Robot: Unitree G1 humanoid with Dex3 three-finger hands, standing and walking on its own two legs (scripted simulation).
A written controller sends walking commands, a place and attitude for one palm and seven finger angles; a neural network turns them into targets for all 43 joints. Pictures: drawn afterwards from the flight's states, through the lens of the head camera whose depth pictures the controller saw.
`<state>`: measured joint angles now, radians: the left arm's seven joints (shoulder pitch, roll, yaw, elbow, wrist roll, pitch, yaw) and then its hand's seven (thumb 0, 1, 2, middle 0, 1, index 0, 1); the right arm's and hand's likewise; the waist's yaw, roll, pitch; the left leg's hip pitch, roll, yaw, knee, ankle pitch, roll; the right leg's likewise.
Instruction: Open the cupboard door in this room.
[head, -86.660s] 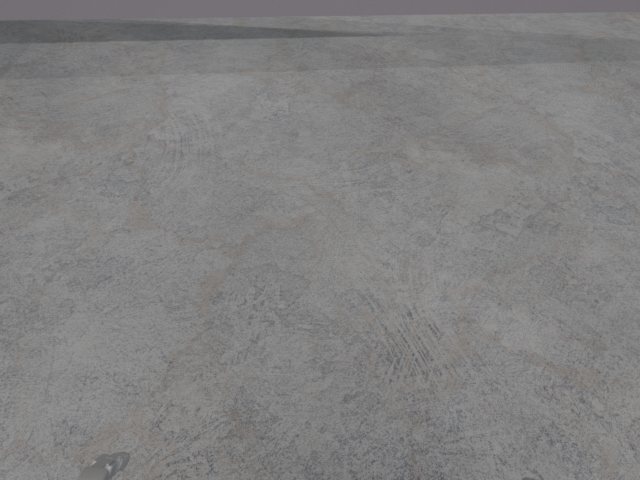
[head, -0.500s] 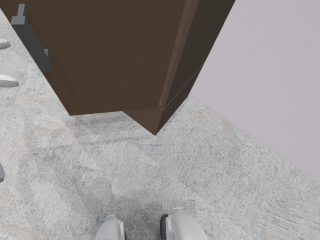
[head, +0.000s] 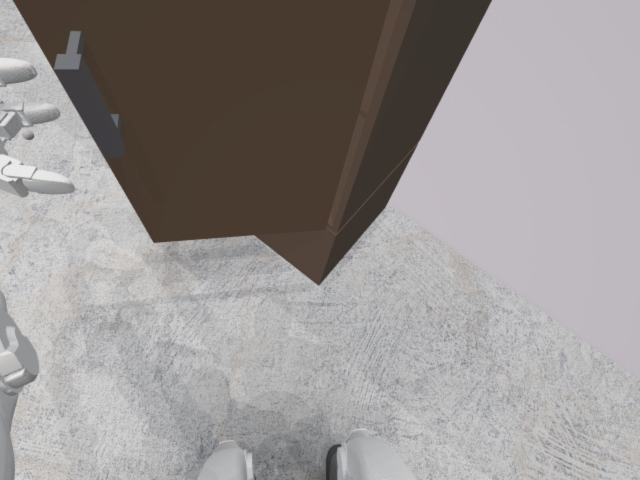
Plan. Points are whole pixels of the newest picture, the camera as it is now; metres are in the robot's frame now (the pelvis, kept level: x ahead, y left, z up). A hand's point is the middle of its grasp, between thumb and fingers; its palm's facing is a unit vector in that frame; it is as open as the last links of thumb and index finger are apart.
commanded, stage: move the hooked fingers beside the handle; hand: left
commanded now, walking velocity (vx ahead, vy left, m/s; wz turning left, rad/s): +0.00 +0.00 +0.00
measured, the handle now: (96, 99) +0.55 +0.23 +0.09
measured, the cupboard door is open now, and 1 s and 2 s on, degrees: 47 47 47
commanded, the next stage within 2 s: slide the fingers in behind the handle in 0.18 s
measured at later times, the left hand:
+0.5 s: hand (45, 131) +0.49 +0.27 +0.09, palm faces +0.03 -1.00 +0.00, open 14.0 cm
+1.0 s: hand (65, 139) +0.49 +0.26 +0.09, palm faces +0.05 -1.00 +0.00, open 14.0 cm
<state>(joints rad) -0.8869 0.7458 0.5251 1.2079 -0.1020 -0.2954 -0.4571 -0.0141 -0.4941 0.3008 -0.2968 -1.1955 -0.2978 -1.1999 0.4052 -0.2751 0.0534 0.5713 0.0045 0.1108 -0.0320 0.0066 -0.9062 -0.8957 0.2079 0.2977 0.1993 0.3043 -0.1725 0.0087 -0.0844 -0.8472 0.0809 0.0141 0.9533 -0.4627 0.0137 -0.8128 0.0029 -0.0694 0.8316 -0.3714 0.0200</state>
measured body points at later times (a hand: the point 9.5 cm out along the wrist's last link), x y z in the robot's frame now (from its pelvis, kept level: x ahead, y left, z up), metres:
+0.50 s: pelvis +0.00 +0.00 +0.00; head +0.13 +0.03 +0.42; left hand +0.49 +0.33 +0.09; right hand -0.02 -0.28 -0.10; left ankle -0.01 +0.10 -0.69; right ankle +0.01 -0.14 -0.69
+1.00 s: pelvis -0.01 +0.00 +0.00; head +0.12 +0.03 +0.43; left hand +0.48 +0.31 +0.09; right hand +0.00 -0.27 -0.10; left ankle -0.01 +0.10 -0.69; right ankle +0.01 -0.14 -0.69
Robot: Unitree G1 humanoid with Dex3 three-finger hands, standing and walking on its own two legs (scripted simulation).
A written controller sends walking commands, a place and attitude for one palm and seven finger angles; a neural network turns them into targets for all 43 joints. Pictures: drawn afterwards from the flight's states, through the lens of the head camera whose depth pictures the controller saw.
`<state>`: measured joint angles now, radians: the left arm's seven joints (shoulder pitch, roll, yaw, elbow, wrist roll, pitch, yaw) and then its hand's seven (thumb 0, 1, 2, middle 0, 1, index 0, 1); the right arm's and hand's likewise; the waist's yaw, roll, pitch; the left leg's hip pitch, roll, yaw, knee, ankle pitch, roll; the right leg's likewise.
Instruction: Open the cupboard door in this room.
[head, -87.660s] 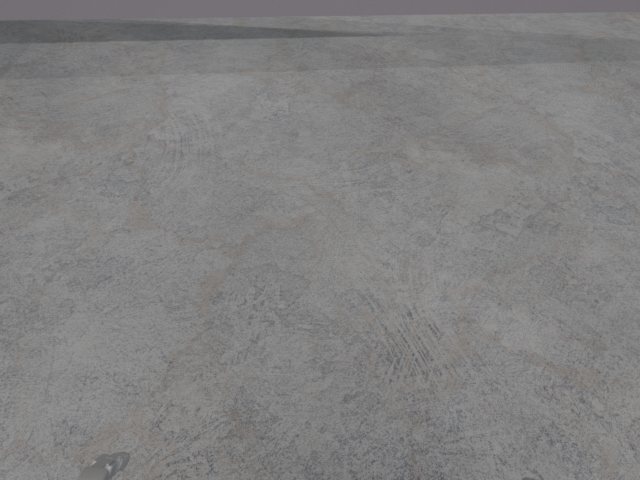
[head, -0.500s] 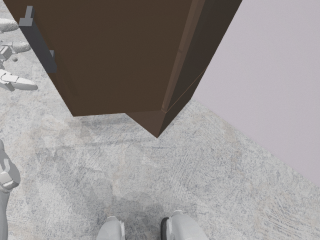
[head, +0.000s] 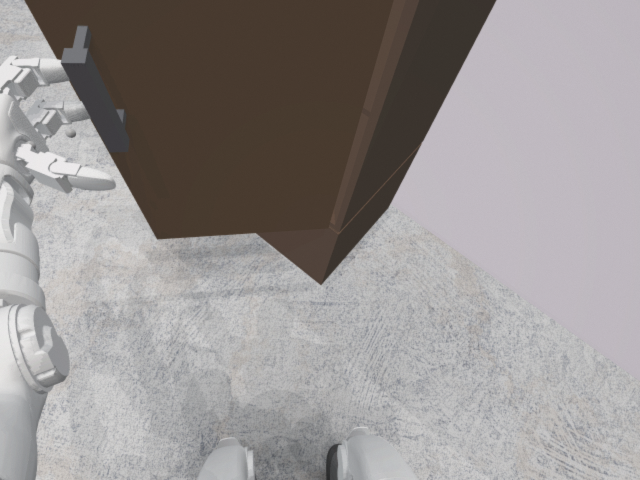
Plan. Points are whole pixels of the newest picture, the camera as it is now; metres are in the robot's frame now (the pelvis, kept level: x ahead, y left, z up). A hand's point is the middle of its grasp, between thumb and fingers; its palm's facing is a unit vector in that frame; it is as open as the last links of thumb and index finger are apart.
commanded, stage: slide the fingers in behind the handle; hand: left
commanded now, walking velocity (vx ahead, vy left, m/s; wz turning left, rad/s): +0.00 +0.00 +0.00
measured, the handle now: (102, 93) +0.56 +0.23 +0.09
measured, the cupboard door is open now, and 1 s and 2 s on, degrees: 47 47 47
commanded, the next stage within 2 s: close the thumb around the handle in 0.88 s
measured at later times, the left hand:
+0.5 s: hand (109, 129) +0.50 +0.21 +0.09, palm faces +0.06 -1.00 -0.02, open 14.0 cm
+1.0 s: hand (106, 129) +0.50 +0.22 +0.09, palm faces +0.05 -1.00 +0.00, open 14.0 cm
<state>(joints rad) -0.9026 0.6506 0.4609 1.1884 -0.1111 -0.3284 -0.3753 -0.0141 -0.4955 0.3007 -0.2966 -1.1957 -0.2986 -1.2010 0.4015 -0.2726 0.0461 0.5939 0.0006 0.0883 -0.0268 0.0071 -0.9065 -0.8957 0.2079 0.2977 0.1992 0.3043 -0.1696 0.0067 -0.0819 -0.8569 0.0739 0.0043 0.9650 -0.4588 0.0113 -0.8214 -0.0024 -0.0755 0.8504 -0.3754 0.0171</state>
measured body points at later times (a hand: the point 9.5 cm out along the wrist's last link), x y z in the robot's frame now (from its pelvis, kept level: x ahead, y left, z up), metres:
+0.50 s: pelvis +0.00 -0.01 +0.00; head +0.12 +0.01 +0.44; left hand +0.49 +0.27 +0.10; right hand +0.00 -0.27 -0.11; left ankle -0.01 +0.11 -0.68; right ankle +0.01 -0.14 -0.68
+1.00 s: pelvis -0.01 -0.01 +0.00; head +0.12 +0.02 +0.43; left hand +0.49 +0.27 +0.09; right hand +0.00 -0.28 -0.10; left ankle -0.01 +0.11 -0.68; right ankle +0.01 -0.14 -0.68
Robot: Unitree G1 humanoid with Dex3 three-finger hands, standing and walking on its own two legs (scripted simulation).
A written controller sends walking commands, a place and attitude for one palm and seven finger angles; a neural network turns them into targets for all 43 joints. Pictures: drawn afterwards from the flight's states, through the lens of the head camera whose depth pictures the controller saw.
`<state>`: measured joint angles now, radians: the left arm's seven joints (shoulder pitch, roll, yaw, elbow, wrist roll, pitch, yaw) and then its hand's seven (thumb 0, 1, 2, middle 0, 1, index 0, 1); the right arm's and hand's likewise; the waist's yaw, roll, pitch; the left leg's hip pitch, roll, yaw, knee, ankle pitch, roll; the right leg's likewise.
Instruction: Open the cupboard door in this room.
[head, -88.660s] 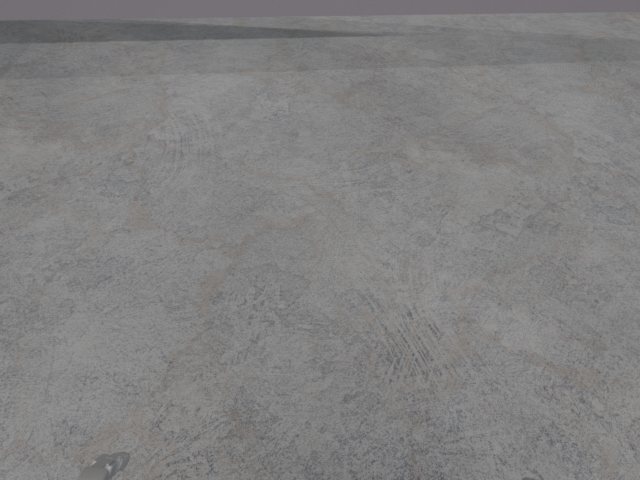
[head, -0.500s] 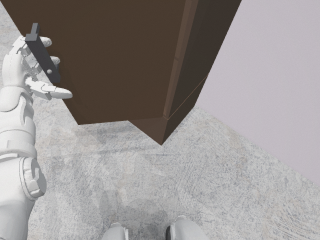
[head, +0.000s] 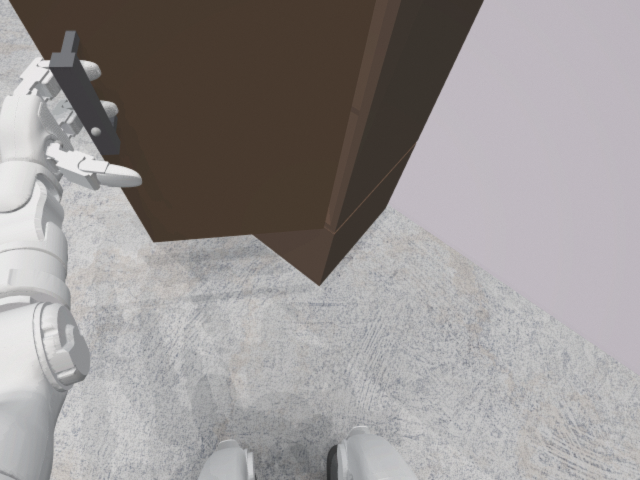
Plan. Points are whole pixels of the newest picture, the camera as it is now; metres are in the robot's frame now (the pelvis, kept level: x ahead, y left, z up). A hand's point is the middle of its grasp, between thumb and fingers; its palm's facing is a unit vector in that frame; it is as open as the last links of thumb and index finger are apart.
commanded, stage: close the thumb around the handle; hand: left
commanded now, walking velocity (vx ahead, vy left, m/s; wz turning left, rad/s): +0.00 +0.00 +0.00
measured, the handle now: (91, 97) +0.56 +0.24 +0.09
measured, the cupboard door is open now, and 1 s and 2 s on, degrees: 47 47 92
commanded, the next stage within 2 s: pull the door open along its arc in 0.68 s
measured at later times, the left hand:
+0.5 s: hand (95, 132) +0.51 +0.23 +0.09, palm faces +0.07 -1.00 +0.00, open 7.1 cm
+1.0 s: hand (107, 137) +0.50 +0.21 +0.09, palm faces +0.06 -1.00 +0.00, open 5.9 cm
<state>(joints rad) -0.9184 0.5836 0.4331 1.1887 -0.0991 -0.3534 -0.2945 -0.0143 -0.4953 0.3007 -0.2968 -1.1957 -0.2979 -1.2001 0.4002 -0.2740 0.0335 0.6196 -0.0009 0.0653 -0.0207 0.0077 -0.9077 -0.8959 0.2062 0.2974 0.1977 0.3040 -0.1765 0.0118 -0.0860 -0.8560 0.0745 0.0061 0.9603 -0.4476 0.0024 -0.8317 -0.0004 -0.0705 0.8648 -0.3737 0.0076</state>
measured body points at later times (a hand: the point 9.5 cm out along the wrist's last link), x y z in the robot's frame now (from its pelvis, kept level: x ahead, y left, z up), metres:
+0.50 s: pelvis +0.01 +0.01 +0.00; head +0.12 +0.03 +0.44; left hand +0.50 +0.28 +0.09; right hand +0.01 -0.26 -0.11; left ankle +0.00 +0.11 -0.68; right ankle +0.02 -0.13 -0.68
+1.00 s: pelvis +0.00 +0.00 +0.00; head +0.12 +0.02 +0.44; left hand +0.49 +0.26 +0.09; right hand +0.01 -0.27 -0.11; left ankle +0.00 +0.11 -0.68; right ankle +0.02 -0.13 -0.68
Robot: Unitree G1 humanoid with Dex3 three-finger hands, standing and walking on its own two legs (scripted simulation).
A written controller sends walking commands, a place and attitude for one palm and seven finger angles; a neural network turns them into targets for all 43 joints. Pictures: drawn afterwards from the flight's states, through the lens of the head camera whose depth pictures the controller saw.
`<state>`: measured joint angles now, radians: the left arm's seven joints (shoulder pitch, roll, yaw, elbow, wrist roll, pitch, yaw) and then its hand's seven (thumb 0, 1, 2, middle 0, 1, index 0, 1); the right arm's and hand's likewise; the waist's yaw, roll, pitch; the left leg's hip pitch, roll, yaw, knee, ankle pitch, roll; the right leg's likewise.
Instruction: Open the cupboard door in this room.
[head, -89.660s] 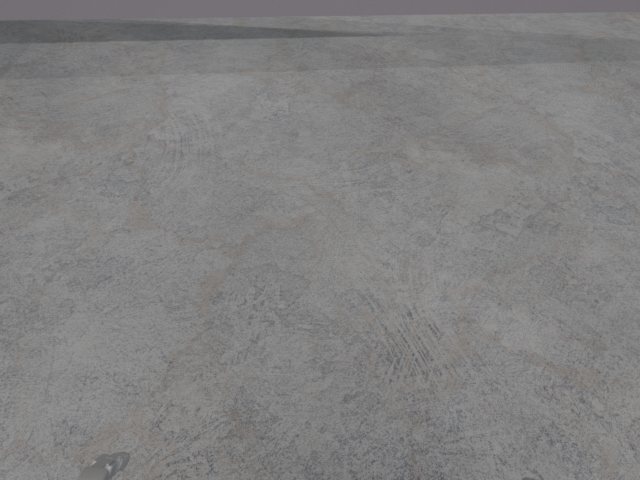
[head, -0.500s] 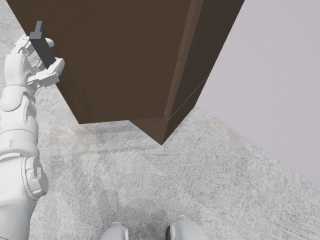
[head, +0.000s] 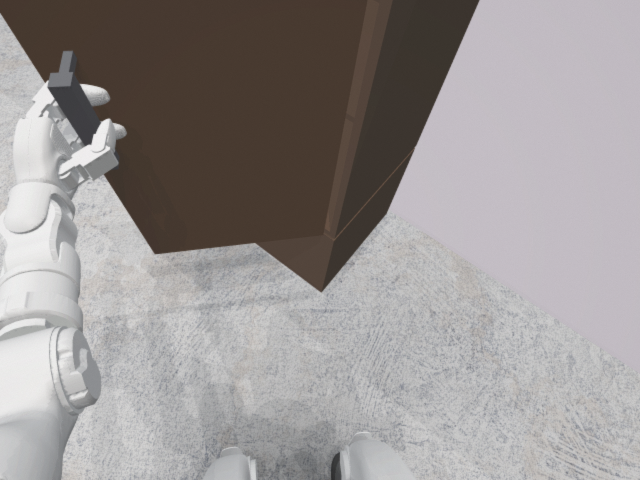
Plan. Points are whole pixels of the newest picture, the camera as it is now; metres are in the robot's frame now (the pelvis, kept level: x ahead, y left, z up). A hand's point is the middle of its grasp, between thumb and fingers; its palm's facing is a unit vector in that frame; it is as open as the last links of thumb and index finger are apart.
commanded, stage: pull the door open along its arc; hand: left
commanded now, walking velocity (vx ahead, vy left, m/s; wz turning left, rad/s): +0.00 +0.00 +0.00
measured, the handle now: (90, 114) +0.55 +0.25 +0.09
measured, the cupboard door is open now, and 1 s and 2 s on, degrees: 47 92 91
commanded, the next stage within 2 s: open thumb and fingers to let go in 0.88 s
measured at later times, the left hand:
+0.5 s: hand (158, 244) +0.36 +0.15 +0.09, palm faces +0.35 -0.93 +0.10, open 6.3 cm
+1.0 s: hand (245, 304) +0.30 +0.06 +0.09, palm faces +0.41 -0.91 -0.03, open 6.2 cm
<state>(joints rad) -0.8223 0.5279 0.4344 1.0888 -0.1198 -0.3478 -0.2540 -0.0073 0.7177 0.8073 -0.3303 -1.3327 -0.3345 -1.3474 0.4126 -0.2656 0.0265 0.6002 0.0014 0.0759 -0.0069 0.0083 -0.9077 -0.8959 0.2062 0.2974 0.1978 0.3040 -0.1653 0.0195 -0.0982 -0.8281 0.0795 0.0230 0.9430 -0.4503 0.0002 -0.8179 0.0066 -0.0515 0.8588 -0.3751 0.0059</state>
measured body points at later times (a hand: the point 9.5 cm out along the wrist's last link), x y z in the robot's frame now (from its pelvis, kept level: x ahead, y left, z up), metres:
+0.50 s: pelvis +0.02 +0.00 +0.02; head +0.06 +0.00 +0.46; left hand +0.34 +0.20 +0.09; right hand +0.18 -0.22 -0.08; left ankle -0.01 +0.11 -0.69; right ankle +0.01 -0.13 -0.69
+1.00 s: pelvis +0.02 -0.03 +0.02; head +0.04 -0.05 +0.47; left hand +0.27 +0.11 +0.10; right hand +0.20 -0.25 -0.08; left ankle -0.01 +0.11 -0.69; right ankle +0.01 -0.13 -0.69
